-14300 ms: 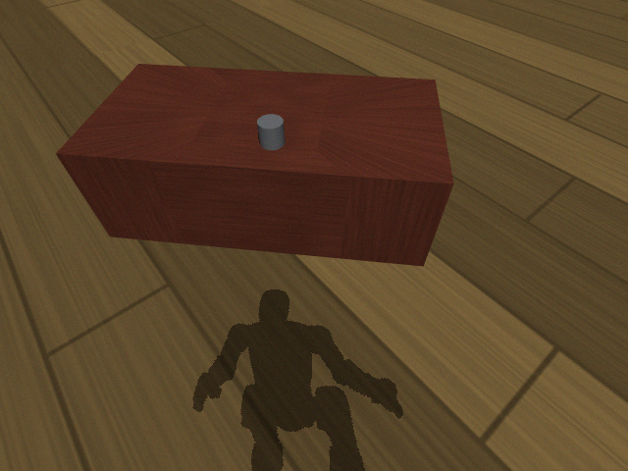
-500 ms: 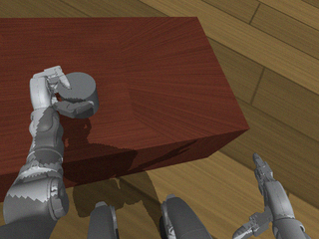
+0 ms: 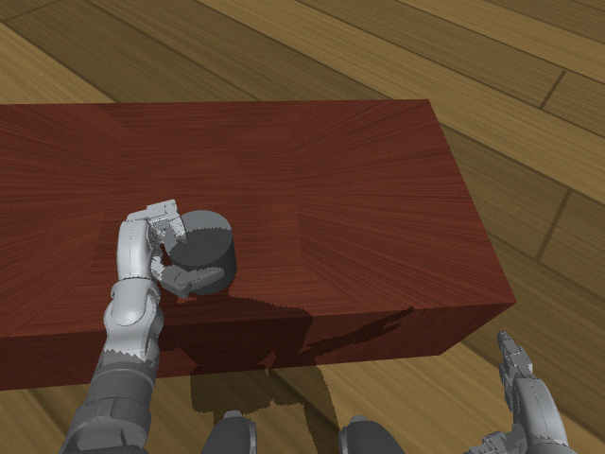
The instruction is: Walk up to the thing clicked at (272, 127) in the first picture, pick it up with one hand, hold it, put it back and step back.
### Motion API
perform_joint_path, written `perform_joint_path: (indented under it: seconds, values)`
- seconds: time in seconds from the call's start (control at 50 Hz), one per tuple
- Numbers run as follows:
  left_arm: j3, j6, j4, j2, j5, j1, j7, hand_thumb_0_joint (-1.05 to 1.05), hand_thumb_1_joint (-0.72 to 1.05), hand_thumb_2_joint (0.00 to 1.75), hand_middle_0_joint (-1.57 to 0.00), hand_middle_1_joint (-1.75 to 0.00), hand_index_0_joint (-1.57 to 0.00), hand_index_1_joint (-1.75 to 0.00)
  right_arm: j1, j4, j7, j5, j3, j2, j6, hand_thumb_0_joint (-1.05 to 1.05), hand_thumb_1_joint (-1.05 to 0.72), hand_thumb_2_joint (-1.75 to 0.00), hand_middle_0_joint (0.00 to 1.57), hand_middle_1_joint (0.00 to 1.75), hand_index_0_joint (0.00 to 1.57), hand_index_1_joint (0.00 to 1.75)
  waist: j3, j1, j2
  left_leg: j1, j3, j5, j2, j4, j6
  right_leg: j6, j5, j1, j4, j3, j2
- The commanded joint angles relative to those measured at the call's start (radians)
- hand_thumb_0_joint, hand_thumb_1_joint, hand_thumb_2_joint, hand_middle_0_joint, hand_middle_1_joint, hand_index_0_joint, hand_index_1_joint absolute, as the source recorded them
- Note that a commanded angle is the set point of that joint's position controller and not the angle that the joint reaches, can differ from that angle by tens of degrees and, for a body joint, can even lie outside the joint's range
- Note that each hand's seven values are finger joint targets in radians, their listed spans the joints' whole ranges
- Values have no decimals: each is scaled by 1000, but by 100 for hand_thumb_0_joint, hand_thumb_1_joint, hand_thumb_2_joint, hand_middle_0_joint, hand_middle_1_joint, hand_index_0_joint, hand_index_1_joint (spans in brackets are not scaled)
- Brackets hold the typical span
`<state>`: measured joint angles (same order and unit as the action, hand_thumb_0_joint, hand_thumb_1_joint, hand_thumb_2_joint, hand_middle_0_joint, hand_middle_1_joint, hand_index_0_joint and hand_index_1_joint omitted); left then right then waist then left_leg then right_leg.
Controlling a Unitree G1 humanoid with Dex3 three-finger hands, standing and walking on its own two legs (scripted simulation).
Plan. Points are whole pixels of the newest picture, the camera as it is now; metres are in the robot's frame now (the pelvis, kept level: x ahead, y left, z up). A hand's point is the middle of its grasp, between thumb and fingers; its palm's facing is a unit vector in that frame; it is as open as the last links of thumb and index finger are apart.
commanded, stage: lift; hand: left
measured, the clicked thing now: (203, 253) +0.39 +0.14 +0.00
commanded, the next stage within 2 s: hold in 0.46 s
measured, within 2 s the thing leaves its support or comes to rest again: neither
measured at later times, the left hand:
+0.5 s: hand (175, 261) +0.34 +0.16 +0.06, palm faces +0.09 -1.00 -0.01, open 7.9 cm
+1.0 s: hand (168, 259) +0.33 +0.16 +0.08, palm faces +0.10 -1.00 -0.01, open 7.8 cm
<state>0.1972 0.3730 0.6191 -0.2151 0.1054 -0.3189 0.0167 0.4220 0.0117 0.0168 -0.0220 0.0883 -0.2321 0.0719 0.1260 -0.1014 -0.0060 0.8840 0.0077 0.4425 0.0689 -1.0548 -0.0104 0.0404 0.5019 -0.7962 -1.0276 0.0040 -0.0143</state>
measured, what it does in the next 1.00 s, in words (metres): stands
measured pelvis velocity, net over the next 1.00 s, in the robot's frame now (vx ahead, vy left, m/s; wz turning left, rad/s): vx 0.01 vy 0.00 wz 0.00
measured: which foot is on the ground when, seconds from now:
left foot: down 0.00-1.00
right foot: down 0.00-1.00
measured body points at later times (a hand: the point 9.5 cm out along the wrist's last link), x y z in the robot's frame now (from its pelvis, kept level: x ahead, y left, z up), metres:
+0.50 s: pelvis +0.00 +0.00 +0.02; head +0.05 +0.01 +0.46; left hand +0.33 +0.21 +0.06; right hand +0.16 -0.27 -0.01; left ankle +0.04 +0.12 -0.67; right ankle +0.00 -0.15 -0.67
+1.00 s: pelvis +0.01 +0.00 +0.02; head +0.05 +0.00 +0.47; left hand +0.32 +0.21 +0.08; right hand +0.17 -0.26 -0.01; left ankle +0.04 +0.12 -0.67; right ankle +0.00 -0.15 -0.67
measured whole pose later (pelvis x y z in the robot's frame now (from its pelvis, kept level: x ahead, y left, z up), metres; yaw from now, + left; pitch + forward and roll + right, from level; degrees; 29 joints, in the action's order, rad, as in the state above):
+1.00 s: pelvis +0.01 +0.00 +0.02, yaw +0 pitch +9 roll -1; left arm 0.13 0.26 0.29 -0.18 0.16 -0.05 0.02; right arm 0.41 0.15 -0.02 0.01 0.08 -0.22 0.08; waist 0.10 -0.04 0.00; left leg 0.66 0.03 0.41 0.06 -0.91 -0.01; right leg 0.04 0.47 -0.59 -0.90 0.01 -0.03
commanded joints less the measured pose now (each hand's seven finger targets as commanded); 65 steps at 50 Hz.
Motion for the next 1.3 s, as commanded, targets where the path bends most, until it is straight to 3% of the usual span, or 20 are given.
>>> perform_joint_path:
  seconds: [0.0,0.3,0.32,0.36,0.4,0.46,0.48,0.52,0.6,0.66,0.74,0.94,0.98,1.04,1.08,1.12,1.14,1.18,1.24,1.28]
  values:
    - [11,86,-299,-126,29,-319,4,0,-11,125,-127,-147,-132,-146,1,-170,-28,9,88,-145,-55,0,52,-5,5,5,5,5,342,3,63,-373,-7,-217,-33,167,10,-35,-294,103,151,-34,33]
    - [1,60,-399,-107,49,-150,12,0,-12,121,-128,-146,-132,-145,-6,-131,-46,24,88,-147,-49,0,52,-5,5,5,5,5,287,28,0,-387,15,-201,-43,215,14,-25,-298,182,205,-18,25]
    - [-6,63,-439,-99,55,-163,16,0,-10,122,-127,-146,-132,-144,4,-89,-43,22,61,-115,-46,0,53,-5,5,5,5,5,269,41,33,-369,17,-192,-46,218,12,-26,-290,179,209,-15,23]
    - [-2,57,-441,-99,60,-144,15,0,-10,121,-129,-147,-134,-145,-24,-115,-48,26,93,-149,-50,0,52,-5,5,5,5,5,266,35,18,-388,12,-174,-42,232,10,-29,-267,176,212,-20,26]
    - [-9,57,-454,-93,59,-137,16,0,-8,123,-128,-147,-133,-146,-21,-102,-45,24,64,-127,-50,0,52,-5,5,5,5,5,257,43,30,-386,10,-163,-43,238,8,-29,-255,182,215,-23,25]
    - [-4,48,-449,-97,61,-101,15,0,-9,122,-128,-147,-133,-145,-12,-100,-52,28,93,-153,-48,0,52,-5,5,5,5,5,257,40,20,-406,10,-189,-43,244,7,-28,-278,194,218,-23,26]
    - [-28,47,-477,-76,63,-95,17,0,-9,121,-128,-146,-133,-145,-19,-90,-50,28,66,-125,-45,0,52,-5,5,5,5,5,252,48,13,-398,10,-197,-42,245,9,-28,-284,199,222,-24,25]
    - [9,42,-493,-115,67,-106,13,0,-10,121,-129,-147,-134,-146,-18,-81,-52,33,76,-136,-47,0,52,-5,5,5,5,5,251,54,24,-408,12,-203,-42,248,8,-29,-286,208,222,-22,24]
    - [-28,31,-522,-83,63,-80,12,0,-14,120,-130,-147,-134,-147,-11,-70,-51,32,48,-108,-47,0,51,-5,5,5,5,5,245,54,28,-420,15,-220,-42,254,8,-28,-304,215,230,-22,24]
    - [-1,21,-525,-108,68,-76,8,0,-13,121,-131,-148,-134,-147,-24,-74,-58,33,80,-150,-47,0,51,-5,5,5,5,5,255,51,14,-424,21,-242,-46,248,12,-23,-337,239,236,-15,19]
    - [-21,7,-529,-80,68,-52,9,0,-12,120,-131,-148,-135,-147,-39,-61,-58,34,73,-130,-50,0,51,-5,5,5,5,5,217,52,13,-423,18,-200,-45,269,10,-25,-288,230,252,-22,22]
    - [-28,-22,-613,-82,71,-13,8,0,-9,123,-133,-150,-137,-149,-35,-46,-57,36,48,-117,-52,0,51,-5,5,5,5,5,235,64,26,-455,22,-301,-45,264,10,-23,-382,277,253,-21,19]
    - [-18,-35,-573,-73,72,29,3,0,-10,122,-134,-150,-137,-149,-49,-46,-61,35,88,-146,-54,0,51,-6,5,5,5,5,218,61,3,-453,18,-270,-41,279,9,-25,-345,273,262,-25,23]
    - [-39,-34,-643,-73,71,2,13,0,-9,123,-134,-150,-138,-150,-27,-5,-56,36,42,-99,-53,0,51,-6,5,5,5,5,223,66,27,-466,24,-294,-42,278,9,-25,-365,270,263,-26,22]
    - [-16,-44,-643,-86,74,29,7,0,-6,124,-135,-151,-138,-151,-63,-46,-62,39,75,-145,-58,0,51,-5,5,5,5,5,221,65,13,-466,20,-272,-43,287,9,-24,-352,285,270,-26,21]
    - [-29,-48,-636,-66,70,40,2,0,-10,124,-133,-150,-136,-150,-42,-16,-59,39,50,-110,-57,0,51,-6,5,5,5,5,192,73,17,-460,17,-260,-41,298,7,-27,-328,282,272,-31,24]
    - [-1,-43,-674,-97,75,17,0,0,-11,123,-133,-150,-136,-150,-39,11,-59,41,53,-108,-57,0,51,-6,5,5,5,5,194,83,36,-453,20,-246,-45,298,7,-27,-316,281,275,-27,21]
    - [-25,-51,-674,-74,72,44,0,0,-12,121,-132,-148,-136,-148,-61,-22,-64,40,84,-140,-65,0,51,-6,5,5,5,5,192,64,13,-464,21,-225,-44,306,8,-26,-301,276,283,-28,23]
    - [-24,-53,-716,-86,70,28,0,0,-11,121,-132,-148,-135,-148,-47,21,-59,41,41,-95,-70,0,51,-6,5,5,5,5,202,76,40,-470,20,-255,-44,303,6,-28,-325,287,278,-29,22]
    - [-42,-63,-679,-65,74,32,3,0,-10,121,-132,-148,-135,-148,-67,5,-68,42,68,-127,-74,0,51,-6,5,5,5,5,197,56,6,-476,22,-260,-43,300,10,-23,-341,284,282,-25,21]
